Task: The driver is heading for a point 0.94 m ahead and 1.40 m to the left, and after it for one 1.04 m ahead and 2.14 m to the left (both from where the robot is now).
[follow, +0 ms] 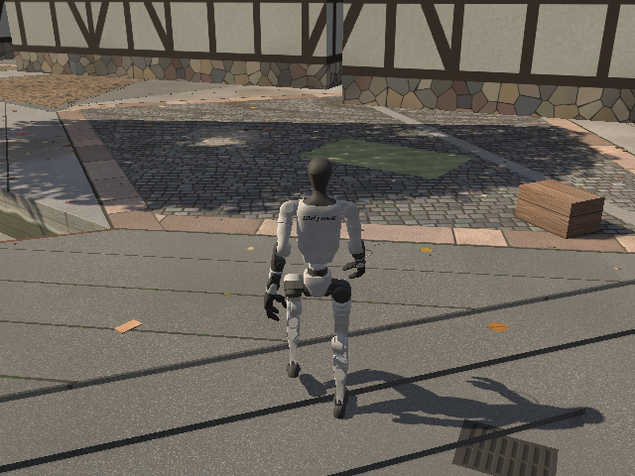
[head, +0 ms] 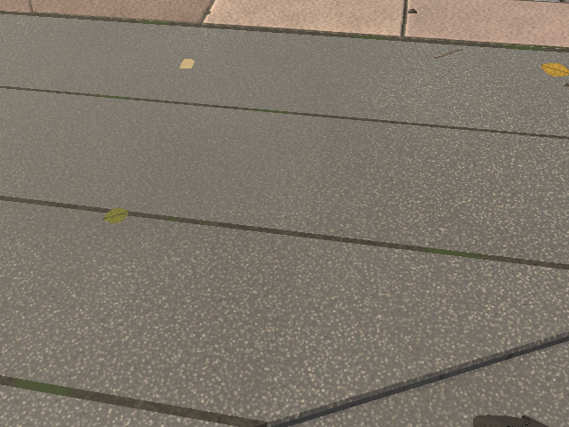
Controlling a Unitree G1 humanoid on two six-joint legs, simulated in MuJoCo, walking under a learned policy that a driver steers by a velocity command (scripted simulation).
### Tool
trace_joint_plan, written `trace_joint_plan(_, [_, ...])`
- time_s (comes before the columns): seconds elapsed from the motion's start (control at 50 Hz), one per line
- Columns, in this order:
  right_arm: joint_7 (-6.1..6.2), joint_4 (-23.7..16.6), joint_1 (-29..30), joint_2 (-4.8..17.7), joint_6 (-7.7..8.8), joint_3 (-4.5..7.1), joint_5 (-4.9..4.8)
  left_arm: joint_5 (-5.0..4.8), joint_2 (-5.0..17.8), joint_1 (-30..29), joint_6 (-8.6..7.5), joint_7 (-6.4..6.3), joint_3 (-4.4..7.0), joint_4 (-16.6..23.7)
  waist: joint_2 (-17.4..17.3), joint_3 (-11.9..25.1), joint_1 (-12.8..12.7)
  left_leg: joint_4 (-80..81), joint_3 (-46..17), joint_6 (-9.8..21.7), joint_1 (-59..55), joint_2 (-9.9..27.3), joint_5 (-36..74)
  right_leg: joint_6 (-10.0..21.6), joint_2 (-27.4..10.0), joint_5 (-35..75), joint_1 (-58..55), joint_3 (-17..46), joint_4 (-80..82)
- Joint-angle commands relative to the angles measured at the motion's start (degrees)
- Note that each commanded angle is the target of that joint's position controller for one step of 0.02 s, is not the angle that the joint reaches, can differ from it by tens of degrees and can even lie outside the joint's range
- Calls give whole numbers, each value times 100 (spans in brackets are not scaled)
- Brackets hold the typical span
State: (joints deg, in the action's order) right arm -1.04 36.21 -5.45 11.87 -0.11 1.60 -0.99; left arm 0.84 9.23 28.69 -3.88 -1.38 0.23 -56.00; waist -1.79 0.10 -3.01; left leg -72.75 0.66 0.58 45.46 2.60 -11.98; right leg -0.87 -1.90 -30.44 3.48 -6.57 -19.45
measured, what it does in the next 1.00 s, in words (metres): climbs, turning left: left foot, then right foot 0.04 m higher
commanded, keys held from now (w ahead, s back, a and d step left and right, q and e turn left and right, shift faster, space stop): w+q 0.82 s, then q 0.18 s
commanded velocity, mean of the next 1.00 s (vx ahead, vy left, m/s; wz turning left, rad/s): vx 0.47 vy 0.00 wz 0.49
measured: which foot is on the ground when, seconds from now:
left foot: up 0.00-0.16, down 0.18-0.66, up 0.68-1.00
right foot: down 0.00-0.18, up 0.20-0.60, down 0.62-1.00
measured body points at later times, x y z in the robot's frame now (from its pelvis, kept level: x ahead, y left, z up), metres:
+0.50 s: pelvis +0.25 +0.07 +0.03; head +0.27 +0.11 +0.48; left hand +0.46 +0.34 -0.04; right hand +0.29 -0.18 -0.09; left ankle +0.16 +0.13 -0.72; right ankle +0.48 -0.07 -0.64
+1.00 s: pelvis +0.50 +0.16 +0.05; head +0.51 +0.21 +0.50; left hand +0.41 +0.45 -0.09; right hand +0.81 +0.03 +0.00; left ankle +0.55 +0.31 -0.66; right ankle +0.57 +0.00 -0.68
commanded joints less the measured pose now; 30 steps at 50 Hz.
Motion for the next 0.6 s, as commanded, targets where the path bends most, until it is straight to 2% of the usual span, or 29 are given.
trace_joint_plan(0.02, [-82,-536,914,182,84,77,-40,-27,1183,-380,-105,-76,279,411,713,-93,194,1620,452,33,-592,56,168,828,-1188,2217,-82,552,1541])
trace_joint_plan(0.08, [-128,-438,770,271,45,163,-34,-71,1320,-451,-26,-8,370,376,1014,-40,303,2463,655,296,-1087,-56,-364,795,-1344,3228,-761,89,1312])
trace_joint_plan(0.12, [-121,-366,340,472,-17,271,10,-122,1492,-627,21,18,470,363,1289,135,571,2803,784,491,-1696,-233,-948,761,-1430,4782,-949,-128,579])
trace_joint_plan(0.14, [-103,-155,-366,620,-40,375,3,-141,1527,-880,56,22,501,396,1246,389,954,3264,913,608,-2516,-435,-947,680,-1347,5509,-807,-315,-253])
trace_joint_plan(0.16, [-75,333,-1596,939,-75,569,-48,-98,1464,-1053,94,17,491,471,877,899,1431,3797,929,706,-4046,-740,-641,552,-1090,5723,-281,-462,-1610])
trace_joint_plan(0.18, [-1,746,-2478,1281,-119,699,-113,23,1216,-1422,85,-6,412,712,-95,897,1726,3840,-151,831,-5595,-217,-521,226,-760,2745,1631,-307,-3468])
trace_joint_plan(0.2, [34,666,-1986,1712,5,628,-7,3,403,-1293,-72,39,230,1146,-1686,884,830,5271,-3483,1594,-5928,883,-2414,20,246,-325,3831,280,-5242])
trace_joint_plan(0.22, [9,469,-1631,1467,196,565,10,-231,773,-1586,-329,108,286,1254,-1175,735,855,6390,-4955,2104,-5565,1534,-3001,86,233,97,4622,1086,-6342])
trace_joint_plan(0.24, [-14,484,-1444,1206,332,471,64,-375,1009,-1891,-469,165,339,1406,-651,139,729,6417,-4422,2069,-4960,1662,-2794,267,-96,679,4961,1073,-6398])
trace_joint_plan(0.26, [-51,470,-1182,1007,409,401,56,-283,1081,-1960,-531,159,339,1398,-28,-103,514,6360,-3696,1842,-4170,1423,-2112,350,-376,1284,4526,1109,-5970])
trace_joint_plan(0.28, [-62,446,-893,987,429,383,82,-184,1042,-1853,-517,125,346,1345,94,-206,261,6365,-2988,1674,-3614,1095,-1454,300,-537,1587,4089,1067,-5526])
trace_joint_plan(0.3, [-32,443,-799,814,450,329,119,-142,1018,-1840,-450,126,348,1371,-11,-186,137,6389,-2524,1552,-3315,861,-967,244,-639,1754,3761,1120,-5222])
trace_joint_plan(0.32, [-2,442,-806,713,484,284,111,-137,1079,-1883,-374,137,378,1392,-19,-151,92,6428,-2227,1492,-3227,716,-536,198,-660,1923,3613,1111,-4942])
trace_joint_plan(0.36, [82,529,-1116,827,538,305,36,-26,1054,-2275,-263,123,376,1532,83,-218,167,6466,-1744,1486,-3204,580,509,7,-532,2361,3697,941,-4322])
trace_joint_plan(0.4, [176,607,-1510,903,524,328,21,10,920,-2871,-244,116,340,1745,117,-270,353,6379,-1496,1407,-3337,463,1281,-139,-326,2913,3790,833,-3335])
trace_joint_plan(0.44, [225,649,-1811,896,456,326,34,-44,717,-3290,-238,170,281,1855,-77,-226,527,6215,-1304,1254,-3412,327,1426,-213,-59,3484,3529,753,-2471])
trace_joint_plan(0.46, [244,677,-1983,888,416,322,32,-77,670,-3477,-216,203,264,1902,-188,-213,629,6143,-1376,1212,-3606,372,1380,-237,17,3576,3563,754,-2267])
trace_joint_plan(0.52, [279,781,-2389,898,332,329,-41,-154,670,-4223,-226,292,229,2223,-235,-433,905,6016,-1794,1187,-4244,579,1118,-250,121,3343,3929,818,-1464])
trace_joint_plan(0.56, [297,796,-2413,970,248,344,-51,-176,678,-4421,-281,352,221,2361,-329,-457,938,5906,-1906,1164,-4224,677,1355,-204,274,3067,3472,660,-1101])
trace_joint_plan(0.6, [346,800,-2293,1043,186,371,-41,-174,887,-4123,-332,372,315,2353,-566,-317,698,5665,-2023,1047,-4402,790,1932,-78,348,2940,2911,697,-885])
Velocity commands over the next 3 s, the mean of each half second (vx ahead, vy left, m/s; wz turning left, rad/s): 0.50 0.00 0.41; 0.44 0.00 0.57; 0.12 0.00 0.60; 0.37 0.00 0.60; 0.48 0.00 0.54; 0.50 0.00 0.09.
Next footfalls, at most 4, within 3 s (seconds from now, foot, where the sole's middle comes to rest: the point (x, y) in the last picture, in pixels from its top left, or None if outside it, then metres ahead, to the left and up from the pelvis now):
0.18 left None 0.20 0.13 -0.76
0.62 right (316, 382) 0.60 0.01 -0.72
1.04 left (175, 385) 0.58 0.34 -0.72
1.50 right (241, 328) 0.74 0.20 -0.72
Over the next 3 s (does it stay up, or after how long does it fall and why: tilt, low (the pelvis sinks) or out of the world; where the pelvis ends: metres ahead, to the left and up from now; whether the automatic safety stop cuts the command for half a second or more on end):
stays up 0.76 0.97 0.04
